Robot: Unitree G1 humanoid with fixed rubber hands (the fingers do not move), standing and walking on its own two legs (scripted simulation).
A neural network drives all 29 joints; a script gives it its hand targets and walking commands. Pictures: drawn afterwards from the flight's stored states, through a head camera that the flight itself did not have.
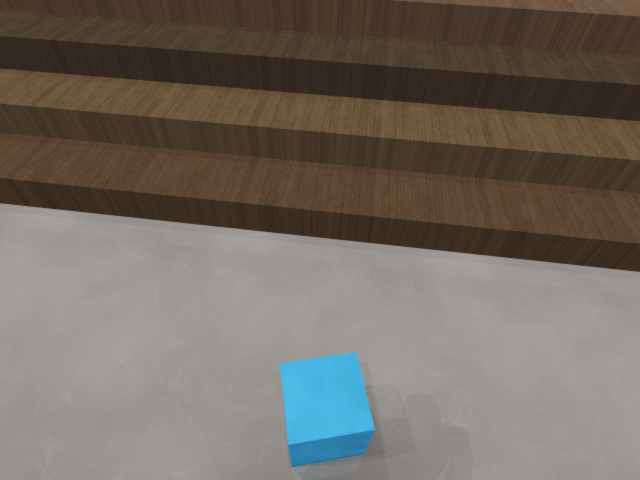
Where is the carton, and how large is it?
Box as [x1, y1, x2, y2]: [280, 352, 374, 466]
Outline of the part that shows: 356,352 280,363 288,447 292,466 362,454 364,452 374,428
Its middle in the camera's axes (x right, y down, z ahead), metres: +0.01 +0.48 +1.08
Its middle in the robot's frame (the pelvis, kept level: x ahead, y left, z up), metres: +0.40 -0.01 -0.65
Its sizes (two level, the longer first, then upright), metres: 0.210 0.200 0.250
